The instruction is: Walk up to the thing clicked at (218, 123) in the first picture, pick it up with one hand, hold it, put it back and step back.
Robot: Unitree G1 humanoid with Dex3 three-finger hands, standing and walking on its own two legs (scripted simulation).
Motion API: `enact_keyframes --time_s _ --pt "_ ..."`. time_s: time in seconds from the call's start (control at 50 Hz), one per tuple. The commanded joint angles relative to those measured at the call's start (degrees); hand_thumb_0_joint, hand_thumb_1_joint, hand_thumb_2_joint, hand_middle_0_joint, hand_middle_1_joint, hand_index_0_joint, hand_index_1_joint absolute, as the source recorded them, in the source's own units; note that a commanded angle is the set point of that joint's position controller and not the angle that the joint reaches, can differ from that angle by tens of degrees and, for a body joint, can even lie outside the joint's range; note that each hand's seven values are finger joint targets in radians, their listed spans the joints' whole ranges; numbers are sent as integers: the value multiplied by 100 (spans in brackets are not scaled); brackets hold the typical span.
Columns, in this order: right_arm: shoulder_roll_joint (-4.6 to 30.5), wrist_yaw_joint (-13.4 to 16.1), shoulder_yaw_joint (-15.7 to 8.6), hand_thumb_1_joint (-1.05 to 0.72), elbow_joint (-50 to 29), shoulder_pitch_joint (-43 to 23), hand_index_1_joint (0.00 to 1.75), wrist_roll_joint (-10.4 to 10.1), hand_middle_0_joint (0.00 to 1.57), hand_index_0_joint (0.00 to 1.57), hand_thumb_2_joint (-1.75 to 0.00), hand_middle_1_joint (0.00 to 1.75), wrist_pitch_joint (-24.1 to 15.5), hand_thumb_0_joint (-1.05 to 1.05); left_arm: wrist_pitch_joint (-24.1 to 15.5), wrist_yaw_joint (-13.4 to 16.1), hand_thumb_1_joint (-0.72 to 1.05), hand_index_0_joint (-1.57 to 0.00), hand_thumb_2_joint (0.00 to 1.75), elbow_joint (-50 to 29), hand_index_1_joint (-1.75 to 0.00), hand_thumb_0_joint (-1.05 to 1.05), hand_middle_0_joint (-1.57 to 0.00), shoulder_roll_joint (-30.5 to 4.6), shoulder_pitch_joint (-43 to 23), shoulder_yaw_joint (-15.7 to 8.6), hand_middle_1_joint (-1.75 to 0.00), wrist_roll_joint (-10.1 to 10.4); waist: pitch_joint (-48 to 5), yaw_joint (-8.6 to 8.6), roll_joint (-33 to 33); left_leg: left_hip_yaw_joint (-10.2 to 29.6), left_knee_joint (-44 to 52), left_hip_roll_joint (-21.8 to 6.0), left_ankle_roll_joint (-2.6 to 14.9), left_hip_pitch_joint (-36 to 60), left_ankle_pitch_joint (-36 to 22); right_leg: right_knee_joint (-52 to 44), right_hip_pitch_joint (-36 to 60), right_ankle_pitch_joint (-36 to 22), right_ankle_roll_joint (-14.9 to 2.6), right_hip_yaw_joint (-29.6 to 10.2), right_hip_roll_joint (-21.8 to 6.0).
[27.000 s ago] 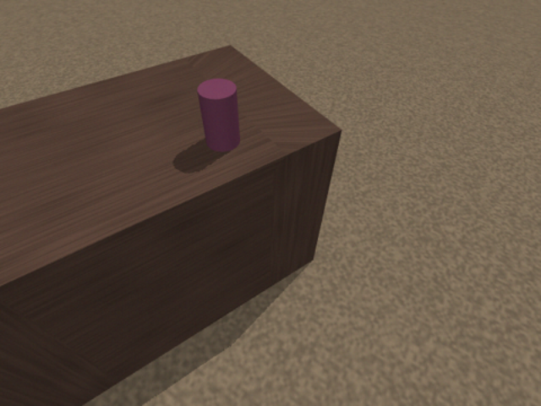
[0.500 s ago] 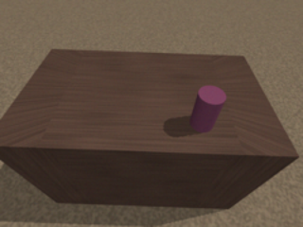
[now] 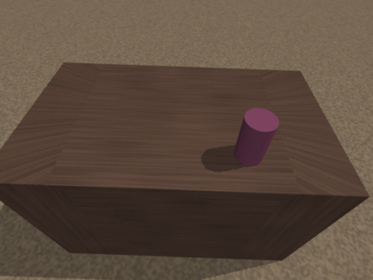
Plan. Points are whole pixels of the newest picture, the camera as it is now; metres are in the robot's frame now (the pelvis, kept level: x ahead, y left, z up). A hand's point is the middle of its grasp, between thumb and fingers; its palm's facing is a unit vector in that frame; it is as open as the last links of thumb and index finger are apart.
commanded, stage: stand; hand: right
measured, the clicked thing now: (254, 138) +0.48 -0.19 -0.01
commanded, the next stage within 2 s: none
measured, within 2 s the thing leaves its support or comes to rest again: neither
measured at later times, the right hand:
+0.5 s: hand out of the picture +0.06 -0.25 -0.16, palm faces -0.03 +0.94 -0.35, open 8.1 cm
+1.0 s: hand out of the picture +0.06 -0.26 -0.16, palm faces -0.03 +0.94 -0.35, open 7.4 cm
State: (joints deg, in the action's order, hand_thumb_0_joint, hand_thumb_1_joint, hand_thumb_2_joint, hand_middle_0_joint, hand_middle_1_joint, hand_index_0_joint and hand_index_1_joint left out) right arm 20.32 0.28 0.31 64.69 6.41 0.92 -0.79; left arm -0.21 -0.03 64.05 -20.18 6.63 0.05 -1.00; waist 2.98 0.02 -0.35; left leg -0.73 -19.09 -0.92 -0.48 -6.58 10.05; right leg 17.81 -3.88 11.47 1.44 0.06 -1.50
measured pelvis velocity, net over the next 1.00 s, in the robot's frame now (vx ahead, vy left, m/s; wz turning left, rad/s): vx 0.00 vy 0.00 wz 0.00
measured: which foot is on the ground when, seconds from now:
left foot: down 0.00-1.00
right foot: down 0.00-1.00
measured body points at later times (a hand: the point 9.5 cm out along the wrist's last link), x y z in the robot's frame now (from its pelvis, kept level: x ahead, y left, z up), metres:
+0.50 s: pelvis -0.01 +0.00 +0.00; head +0.00 +0.00 +0.45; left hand +0.06 +0.30 -0.13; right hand +0.07 -0.30 -0.13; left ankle +0.01 +0.12 -0.75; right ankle -0.02 -0.14 -0.75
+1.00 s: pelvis +0.00 +0.00 +0.00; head +0.01 +0.00 +0.45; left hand +0.06 +0.30 -0.13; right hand +0.06 -0.31 -0.13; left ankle +0.01 +0.12 -0.75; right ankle -0.02 -0.14 -0.75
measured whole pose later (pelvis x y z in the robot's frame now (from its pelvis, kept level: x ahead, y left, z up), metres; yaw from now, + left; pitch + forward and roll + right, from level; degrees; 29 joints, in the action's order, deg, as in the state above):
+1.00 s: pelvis +0.00 +0.00 +0.00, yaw +0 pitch -2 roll +0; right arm 20.1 -0.1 0.0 64.9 7.1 0.9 -0.7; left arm -0.3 -0.2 63.6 -20.1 7.8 0.0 -0.9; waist 3.6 0.0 -0.2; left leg -0.6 -18.8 -1.1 -0.7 -7.0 9.4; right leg 18.2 -4.6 11.3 1.1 0.1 -1.3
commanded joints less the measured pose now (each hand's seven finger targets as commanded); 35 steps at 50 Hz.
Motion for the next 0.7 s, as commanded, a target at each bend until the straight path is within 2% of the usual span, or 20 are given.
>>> enact_keyframes --time_s 0.0,0.14,0.18,0.3,0.52,0.56,0.68 --pt "1249 51 -250 30 -340 -208 30 -36 20 20 -30 30 -94 0 -112 71 90 -20 90 -312 -30 0 -20 -1219 -138 -229 -30 19 -484 -2 26 520 211 -683 159 247 -1156 -232 -77 -1012 -230 -380 -619" --pt "1227 57 -236 -26 -351 -139 30 -35 20 20 -86 30 -105 0 -98 61 90 -20 90 -322 -30 0 -20 -1206 -151 -242 -30 30 -438 3 68 492 267 -665 155 146 -1079 -227 -20 -975 -227 -380 -633" --pt "1235 56 -233 -42 -355 -173 30 -27 20 20 -90 30 -110 0 -88 52 90 -20 90 -324 -30 0 -20 -1187 -117 -238 -30 28 -333 -9 109 509 335 -642 145 72 -907 -257 -99 -813 -226 -369 -610" --pt "1242 54 -253 -90 -355 -180 30 -34 20 20 -90 30 -110 0 -96 51 90 -20 90 -338 -30 0 -20 -1210 -132 -242 -30 21 -393 -8 -4 524 291 -665 156 194 -876 -250 -165 -722 -237 -385 -616" --pt "1255 35 -267 -90 -330 -159 30 -22 20 20 -90 30 -97 0 -101 46 90 -20 90 -354 -30 0 -20 -1186 -80 -230 -30 24 -246 -6 48 557 366 -644 156 61 -472 -342 -290 -398 -234 -406 -599" --pt "1212 26 -265 -90 -333 -154 30 -34 20 20 -90 30 -101 0 -116 45 90 -20 90 -346 -30 0 -20 -1237 -75 -236 -30 30 -359 15 -41 557 325 -654 154 171 -695 -289 -237 -563 -240 -406 -614" --pt "1215 23 -265 -90 -322 -164 30 -29 20 20 -90 30 -90 0 -106 42 90 -20 90 -352 -30 0 -20 -1196 -46 -221 -30 26 -237 6 59 558 373 -634 130 47 -436 -335 -331 -302 -243 -414 -583"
